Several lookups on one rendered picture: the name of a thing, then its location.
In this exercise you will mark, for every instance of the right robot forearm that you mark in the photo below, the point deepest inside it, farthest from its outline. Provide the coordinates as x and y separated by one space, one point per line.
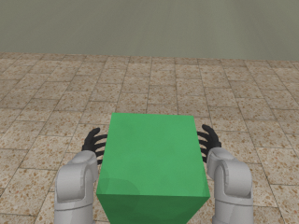
233 187

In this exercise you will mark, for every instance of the robot left hand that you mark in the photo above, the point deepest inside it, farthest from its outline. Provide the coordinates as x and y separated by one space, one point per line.
91 139

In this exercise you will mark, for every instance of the robot right hand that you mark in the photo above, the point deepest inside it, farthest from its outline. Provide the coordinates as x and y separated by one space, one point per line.
212 140

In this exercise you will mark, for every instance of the carton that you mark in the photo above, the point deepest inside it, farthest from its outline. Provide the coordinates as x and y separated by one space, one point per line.
152 170

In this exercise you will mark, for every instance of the left robot forearm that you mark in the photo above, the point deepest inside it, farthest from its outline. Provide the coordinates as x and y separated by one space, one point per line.
73 190

